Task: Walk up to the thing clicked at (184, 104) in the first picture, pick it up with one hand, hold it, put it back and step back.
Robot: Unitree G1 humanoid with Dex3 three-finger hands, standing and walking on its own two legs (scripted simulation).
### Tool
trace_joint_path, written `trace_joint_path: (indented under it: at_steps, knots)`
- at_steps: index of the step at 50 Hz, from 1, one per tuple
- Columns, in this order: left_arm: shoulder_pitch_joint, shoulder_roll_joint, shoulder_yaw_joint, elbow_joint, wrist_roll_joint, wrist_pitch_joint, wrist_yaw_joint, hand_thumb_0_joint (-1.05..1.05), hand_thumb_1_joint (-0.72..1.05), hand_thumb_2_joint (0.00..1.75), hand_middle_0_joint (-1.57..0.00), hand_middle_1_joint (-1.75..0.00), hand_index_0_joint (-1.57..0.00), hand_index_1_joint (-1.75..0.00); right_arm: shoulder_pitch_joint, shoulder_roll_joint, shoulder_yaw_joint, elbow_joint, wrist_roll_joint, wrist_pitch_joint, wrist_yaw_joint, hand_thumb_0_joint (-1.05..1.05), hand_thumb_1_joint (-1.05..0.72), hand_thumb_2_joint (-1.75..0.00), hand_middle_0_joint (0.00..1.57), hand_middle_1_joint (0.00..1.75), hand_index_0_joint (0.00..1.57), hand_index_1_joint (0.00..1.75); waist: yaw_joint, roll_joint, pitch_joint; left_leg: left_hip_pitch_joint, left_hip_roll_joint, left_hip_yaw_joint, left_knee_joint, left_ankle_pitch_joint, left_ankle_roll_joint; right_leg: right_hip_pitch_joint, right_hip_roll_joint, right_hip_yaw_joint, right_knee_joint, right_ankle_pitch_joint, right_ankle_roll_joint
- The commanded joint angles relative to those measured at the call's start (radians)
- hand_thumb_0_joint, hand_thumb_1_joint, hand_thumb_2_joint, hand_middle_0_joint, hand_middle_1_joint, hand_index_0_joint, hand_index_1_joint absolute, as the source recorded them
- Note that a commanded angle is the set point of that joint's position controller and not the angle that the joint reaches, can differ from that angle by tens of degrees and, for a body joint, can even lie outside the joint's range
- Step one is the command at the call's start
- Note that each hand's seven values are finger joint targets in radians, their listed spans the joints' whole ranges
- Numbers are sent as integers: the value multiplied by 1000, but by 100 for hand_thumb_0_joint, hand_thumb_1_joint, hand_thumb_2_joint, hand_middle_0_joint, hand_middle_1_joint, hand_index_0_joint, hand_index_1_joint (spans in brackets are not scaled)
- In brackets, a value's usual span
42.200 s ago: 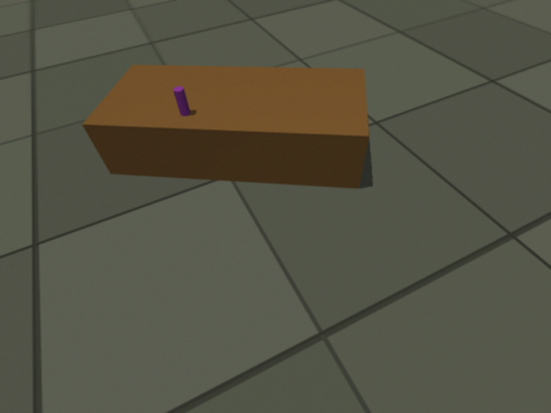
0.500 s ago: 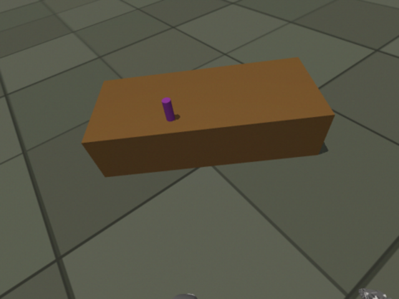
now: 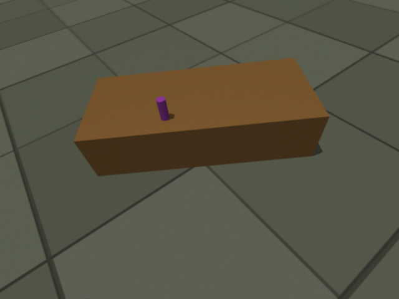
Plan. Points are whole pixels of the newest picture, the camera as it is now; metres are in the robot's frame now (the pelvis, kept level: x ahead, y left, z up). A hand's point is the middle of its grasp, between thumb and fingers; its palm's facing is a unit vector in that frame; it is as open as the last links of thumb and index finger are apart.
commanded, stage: step back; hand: left
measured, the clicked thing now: (163, 109) +1.11 +0.24 -0.36
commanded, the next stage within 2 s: stand in 0.32 s
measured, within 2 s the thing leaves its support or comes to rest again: neither
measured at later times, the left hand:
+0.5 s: hand out of the picture +0.11 +0.28 -0.15, palm faces +0.01 -0.94 -0.33, open 7.4 cm
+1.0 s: hand out of the picture +0.11 +0.28 -0.13, palm faces -0.02 -0.94 -0.34, open 7.4 cm
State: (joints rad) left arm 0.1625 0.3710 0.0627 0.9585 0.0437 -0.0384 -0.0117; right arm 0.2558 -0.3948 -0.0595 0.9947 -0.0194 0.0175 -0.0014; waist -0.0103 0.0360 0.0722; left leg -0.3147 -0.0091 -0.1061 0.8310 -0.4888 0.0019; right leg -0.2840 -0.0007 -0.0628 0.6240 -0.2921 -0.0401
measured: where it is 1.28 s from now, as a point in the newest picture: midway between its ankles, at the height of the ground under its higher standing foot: outside the picture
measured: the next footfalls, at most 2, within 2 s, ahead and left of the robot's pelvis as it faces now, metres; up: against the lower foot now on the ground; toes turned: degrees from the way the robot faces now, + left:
left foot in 0.24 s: +0.10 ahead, +0.15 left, +0.00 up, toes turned +3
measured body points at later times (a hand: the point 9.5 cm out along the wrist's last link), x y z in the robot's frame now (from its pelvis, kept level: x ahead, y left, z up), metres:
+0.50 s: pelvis +0.05 +0.03 +0.01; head +0.07 +0.04 +0.46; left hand +0.11 +0.33 -0.12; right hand +0.17 -0.26 -0.11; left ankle +0.06 +0.15 -0.72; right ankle +0.03 -0.10 -0.72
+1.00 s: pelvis +0.03 +0.02 +0.02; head +0.04 +0.02 +0.47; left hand +0.11 +0.33 -0.11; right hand +0.12 -0.28 -0.11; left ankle +0.06 +0.15 -0.73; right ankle +0.03 -0.10 -0.73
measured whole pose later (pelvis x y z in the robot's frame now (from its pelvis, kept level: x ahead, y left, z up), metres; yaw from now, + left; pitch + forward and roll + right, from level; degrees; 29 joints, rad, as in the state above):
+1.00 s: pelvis +0.03 +0.02 +0.02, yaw +1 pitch -3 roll +0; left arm 0.10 0.36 -0.01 1.14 0.01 -0.02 -0.01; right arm 0.08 -0.35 -0.01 1.15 -0.01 -0.01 0.02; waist -0.01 0.00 0.06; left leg -0.14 0.03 0.01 0.32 -0.13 -0.02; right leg -0.08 -0.03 -0.04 0.32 -0.19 0.01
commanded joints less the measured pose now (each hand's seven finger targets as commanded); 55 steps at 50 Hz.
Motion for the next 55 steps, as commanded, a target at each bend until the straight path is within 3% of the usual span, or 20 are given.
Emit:
trace_joint_path:
  at_steps: [1, 2, 8, 10, 11, 12, 13, 14, 15, 16, 18, 19, 20, 23, 26, 31, 42, 48, 52, 55]
  knots:
    - [-66, 265, 66, -85, -12, -26, 24, 0, 90, 90, -20, -30, -20, -30, 10, -191, -35, -51, 2, -30, -11, 0, -90, -90, 20, 30, 20, 30, 17, -109, 24, -166, 38, -43, 109, 26, 5, 42, -298, 379, -369, -187, -150]
    - [-64, 261, 63, -78, -13, -29, 26, 0, 90, 90, -20, -30, -20, -30, 14, -177, -28, -40, 1, -31, -8, 0, -90, -90, 20, 30, 20, 30, 22, -132, 2, -153, 29, -36, 84, 46, 4, 58, -259, 304, -332, -61, -131]
    - [-54, 258, 55, -63, -23, -22, 27, 0, 90, 90, -20, -30, -20, -30, -21, -139, -19, -35, -7, -36, -4, 0, -90, -90, 20, 30, 20, 30, 33, -210, -58, -24, 27, 110, -169, 99, -12, 98, -250, 169, -190, 421, -121]
    - [-78, 257, 48, -64, -31, -12, 28, 0, 90, 90, -20, -30, -20, -30, -4, -136, -23, -18, -8, -41, -8, 0, -90, -90, 20, 30, 20, 30, 7, -191, -92, 70, 11, 149, -296, 215, -1, 84, -236, 136, -99, 500, -96]
    - [-73, 249, 44, -63, -34, -5, 29, 0, 90, 90, -20, -30, -20, -30, -5, -138, -26, -8, -8, -43, -11, 0, -90, -90, 20, 30, 20, 30, 4, -160, -98, 111, 3, 146, -365, 342, 8, 74, -212, 118, -54, 493, -63]
    - [-65, 228, 34, -68, -36, -1, 30, 0, 90, 90, -20, -30, -20, -30, -12, -161, -35, -7, -11, -45, -15, 0, -90, -90, 20, 30, 20, 30, 5, -118, -125, 170, 47, 84, -372, 488, 30, 53, -189, 106, -1, 471, -32]
    - [-50, 195, 23, -73, -45, 3, 30, 0, 90, 90, -20, -30, -20, -30, -32, -206, -42, -15, -17, -48, -19, 0, -90, -90, 20, 30, 20, 30, 16, -7, -162, 208, 165, -53, -372, 629, 71, 1, -127, 74, 48, 348, 5]
    - [-42, 185, 18, -55, -56, 12, 31, 0, 90, 90, -20, -30, -20, -30, -106, -237, -39, -35, -6, -50, -18, 0, -90, -90, 20, 30, 20, 30, 38, 57, -171, 141, 251, -169, -394, 563, 154, 17, -38, 33, 82, 104, 33]
    - [-60, 195, 24, -33, -56, 18, 34, 0, 90, 90, -20, -30, -20, -30, -147, -254, -36, -38, 1, -47, -15, 0, -90, -90, 20, 30, 20, 30, 36, 91, -145, 31, 289, -186, -409, 500, 199, 94, -28, 42, 58, -93, 23]
    - [-16, 148, -2, 2, -58, 18, 30, 0, 90, 90, -20, -30, -20, -30, -178, -225, -22, -19, -3, -55, -7, 0, -90, -90, 20, 30, 20, 30, 76, 59, -119, 25, 260, -191, -443, 412, 156, 140, -58, 103, -72, -67, 25]
    - [-30, 194, -2, 28, -44, 4, 21, 0, 90, 90, -20, -30, -20, -30, -178, -172, -11, -20, 13, -54, -6, 0, -90, -90, 20, 30, 20, 30, 37, 21, -158, 106, 160, -38, -386, 485, 58, 164, -119, 119, -149, 180, 5]
    - [-34, 205, -3, 34, -41, 1, 20, 0, 90, 90, -20, -30, -20, -30, -160, -166, -9, -9, 13, -58, -8, 0, -90, -90, 20, 30, 20, 30, 21, 28, -174, 150, 143, -15, -371, 536, 37, 161, -129, 128, -157, 263, -2]
    - [-61, 209, -6, 42, -41, 0, 21, 0, 90, 90, -20, -30, -20, -30, -152, -167, -5, 6, 17, -58, -8, 0, -90, -90, 20, 30, 20, 30, 10, 18, -144, 153, 133, -12, -396, 529, 30, 141, -127, 130, -171, 264, 3]
    - [-88, 187, -23, 54, -45, 1, 20, 0, 90, 90, -20, -30, -20, -30, -193, -181, -1, 23, 12, -60, -7, 0, -90, -90, 20, 30, 20, 30, 15, 26, -143, 211, 152, -9, -406, 639, 34, 148, -117, 115, -208, 300, 12]
    - [-97, 192, -27, 77, -43, -1, 19, 0, 90, 90, -20, -30, -20, -30, -202, -166, 3, 34, 14, -60, -5, 0, -90, -90, 20, 30, 20, 30, 10, -5, -137, 226, 155, 0, -443, 650, 30, 171, -119, 112, -241, 310, 19]
    - [-104, 188, -31, 100, -38, -5, 18, 0, 90, 90, -20, -30, -20, -30, -237, -160, 7, 45, 15, -55, -3, 0, -90, -90, 20, 30, 20, 30, 11, -32, -133, 244, 151, 17, -481, 603, 26, 193, -130, 112, -297, 313, 27]
    - [-118, 192, -29, 116, -33, -8, 18, 0, 90, 90, -20, -30, -20, -30, -261, -155, 9, 67, 12, -53, 4, 0, -90, -90, 20, 30, 20, 30, 13, -31, -110, 226, 144, 23, -544, 479, 9, 195, -138, 118, -359, 206, 30]
    - [-113, 200, -27, 124, -35, -4, 14, 0, 90, 90, -20, -30, -20, -30, -233, -158, 13, 84, 10, -51, 8, 0, -90, -90, 20, 30, 20, 30, 8, -33, -70, 191, 135, 17, -576, 322, 5, 154, -133, 129, -390, 62, 31]
    - [-107, 199, -27, 119, -34, -5, 14, 0, 90, 90, -20, -30, -20, -30, -234, -159, 12, 86, 8, -53, 8, 0, -90, -90, 20, 30, 20, 30, 14, -42, -93, 199, 141, 15, -568, 389, 7, 167, -136, 128, -378, 117, 27]
    - [-105, 198, -28, 119, -32, -2, 14, 0, 90, 90, -20, -30, -20, -30, -220, -163, 12, 94, 8, -51, 6, 0, -90, -90, 20, 30, 20, 30, 9, -35, -82, 200, 139, 17, -568, 344, 5, 144, -131, 129, -381, 75, 27]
